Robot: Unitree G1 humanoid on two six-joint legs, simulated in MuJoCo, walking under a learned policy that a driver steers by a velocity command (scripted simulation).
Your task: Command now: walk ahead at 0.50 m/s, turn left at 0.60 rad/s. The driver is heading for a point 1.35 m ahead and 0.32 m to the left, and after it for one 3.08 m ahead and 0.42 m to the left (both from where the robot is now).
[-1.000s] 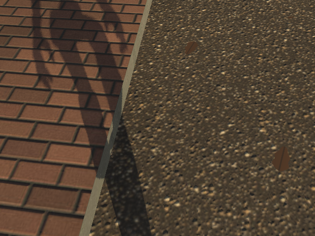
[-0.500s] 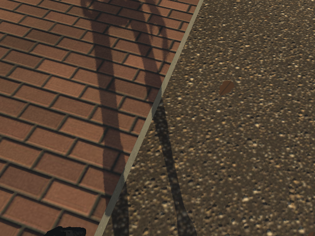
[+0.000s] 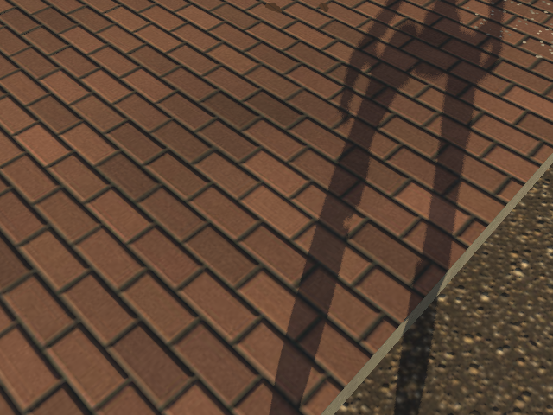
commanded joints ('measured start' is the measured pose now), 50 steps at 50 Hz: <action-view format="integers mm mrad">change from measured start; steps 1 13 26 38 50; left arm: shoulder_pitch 4 -20 -636 -71 82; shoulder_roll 115 36 -70 -50 133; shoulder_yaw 21 -1 -114 -12 44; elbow -51 -153 -500 -51 -37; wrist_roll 6 -4 48 5 -22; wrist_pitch -10 49 72 7 -5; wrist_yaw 4 -2 -17 24 -3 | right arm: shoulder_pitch -88 274 454 130 -186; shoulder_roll -8 -269 -66 107 28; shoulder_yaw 10 -62 12 48 68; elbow -98 -60 160 -135 -224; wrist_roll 0 23 31 -10 22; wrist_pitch -8 -28 -48 -62 -63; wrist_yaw -1 -53 -96 -42 -18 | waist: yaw -14 -71 -97 -76 19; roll -127 159 -47 79 -146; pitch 5 -210 21 21 -53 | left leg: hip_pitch -45 1053 628 -113 183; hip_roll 18 216 46 -141 -67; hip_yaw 36 -375 -323 -195 30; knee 20 -431 -920 805 -405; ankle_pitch -42 1635 910 -134 89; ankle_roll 19 79 141 57 -54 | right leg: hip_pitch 44 -672 -1110 -287 -97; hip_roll -305 -128 -4 -182 -115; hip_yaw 115 146 34 617 397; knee -81 1224 1365 121 -46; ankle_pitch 375 -259 -326 97 427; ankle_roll -134 62 -27 -235 -166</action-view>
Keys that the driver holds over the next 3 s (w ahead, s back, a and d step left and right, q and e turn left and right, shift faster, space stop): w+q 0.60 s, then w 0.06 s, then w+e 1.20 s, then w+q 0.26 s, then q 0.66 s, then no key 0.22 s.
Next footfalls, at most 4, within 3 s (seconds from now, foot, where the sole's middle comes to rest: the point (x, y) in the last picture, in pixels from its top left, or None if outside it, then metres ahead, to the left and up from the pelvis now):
0.10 left None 0.14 0.12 -0.70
0.24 left None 0.15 0.10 -0.78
0.62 right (237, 369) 0.53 0.15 -0.65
1.10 left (131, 306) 0.69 0.42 -0.65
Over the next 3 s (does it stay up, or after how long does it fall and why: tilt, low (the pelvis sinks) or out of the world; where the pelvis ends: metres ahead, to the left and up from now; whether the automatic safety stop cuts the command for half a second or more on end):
stays up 1.30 0.26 0.13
